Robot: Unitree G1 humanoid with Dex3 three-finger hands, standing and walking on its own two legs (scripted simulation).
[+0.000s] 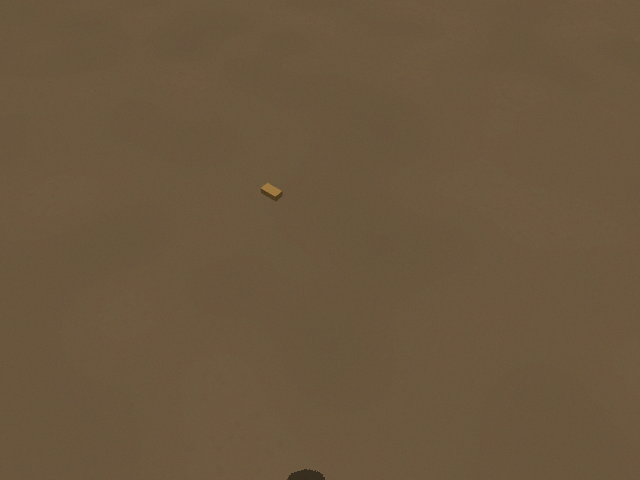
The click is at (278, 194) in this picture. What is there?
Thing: small brick
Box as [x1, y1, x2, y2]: [260, 183, 282, 200]
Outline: 260,188 262,193 274,200 276,200 282,195 280,190 268,183 266,183
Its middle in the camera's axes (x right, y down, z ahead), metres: -0.21 -0.22 +1.78
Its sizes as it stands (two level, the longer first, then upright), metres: 0.091 0.047 0.030
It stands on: the floor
